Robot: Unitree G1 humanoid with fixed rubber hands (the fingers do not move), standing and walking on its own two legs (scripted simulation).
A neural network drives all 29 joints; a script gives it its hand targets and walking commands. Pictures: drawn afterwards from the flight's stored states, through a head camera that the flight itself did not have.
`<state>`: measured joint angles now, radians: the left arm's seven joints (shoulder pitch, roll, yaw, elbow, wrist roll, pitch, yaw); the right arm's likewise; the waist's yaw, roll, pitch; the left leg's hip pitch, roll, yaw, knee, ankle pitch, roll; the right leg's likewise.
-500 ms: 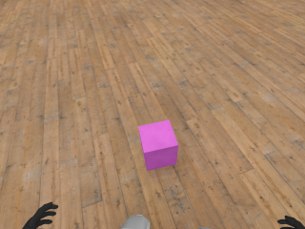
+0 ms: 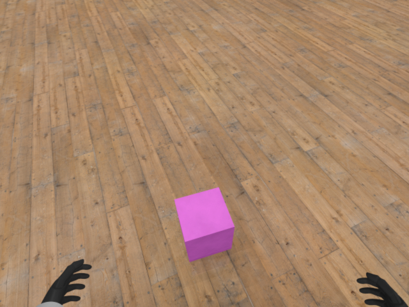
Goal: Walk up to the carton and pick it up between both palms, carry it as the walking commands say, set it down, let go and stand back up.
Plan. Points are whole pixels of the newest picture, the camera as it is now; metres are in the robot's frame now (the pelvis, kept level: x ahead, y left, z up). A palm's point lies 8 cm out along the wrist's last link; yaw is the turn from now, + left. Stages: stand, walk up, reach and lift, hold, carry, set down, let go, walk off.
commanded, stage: walk up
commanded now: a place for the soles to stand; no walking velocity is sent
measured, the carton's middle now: (204, 225) +0.56 +0.05 -0.63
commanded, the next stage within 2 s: none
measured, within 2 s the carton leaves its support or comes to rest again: neither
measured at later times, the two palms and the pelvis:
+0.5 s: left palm out of the picture +0.13 +0.31 -0.07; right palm out of the picture +0.12 -0.33 -0.07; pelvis +0.02 -0.01 +0.03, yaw -2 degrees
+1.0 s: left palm (98, 274) +0.21 +0.25 -0.07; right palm out of the picture +0.12 -0.43 -0.09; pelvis +0.08 -0.08 -0.01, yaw +5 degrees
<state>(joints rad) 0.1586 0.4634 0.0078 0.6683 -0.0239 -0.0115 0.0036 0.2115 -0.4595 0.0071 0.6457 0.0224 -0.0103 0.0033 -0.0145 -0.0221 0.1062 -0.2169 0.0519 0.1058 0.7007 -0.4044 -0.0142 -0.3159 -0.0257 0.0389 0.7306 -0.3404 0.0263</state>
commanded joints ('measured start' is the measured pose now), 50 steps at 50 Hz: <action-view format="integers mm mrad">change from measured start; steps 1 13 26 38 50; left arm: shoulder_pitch -35 -149 -139 -220 88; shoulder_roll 200 165 143 98 204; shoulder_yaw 57 49 54 150 195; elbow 3 206 348 63 -79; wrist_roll -10 2 10 94 61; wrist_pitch -7 10 -3 30 14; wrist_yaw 11 14 21 -73 -33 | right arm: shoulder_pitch -38 -171 -202 83 121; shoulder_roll -230 -178 -140 -277 -183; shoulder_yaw -70 -69 -80 -184 -148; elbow -3 196 345 272 -20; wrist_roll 1 -7 -11 -82 -12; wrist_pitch -29 -6 -5 -38 -29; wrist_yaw -11 -1 -8 -61 -41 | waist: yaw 11 17 8 -55 62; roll -15 22 10 128 -127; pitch -183 -140 -118 82 -33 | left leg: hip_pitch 46 136 223 332 -479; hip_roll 125 122 107 427 7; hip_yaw -115 -56 -53 -477 -202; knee -161 -335 -412 -554 551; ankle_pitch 513 350 246 -250 -102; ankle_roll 46 37 47 310 61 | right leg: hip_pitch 171 180 142 -475 169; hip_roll -88 -81 -83 -130 -422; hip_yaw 96 80 118 54 421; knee -113 -261 -380 167 -566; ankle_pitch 575 491 424 -179 -570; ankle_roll -83 -69 -73 -41 -297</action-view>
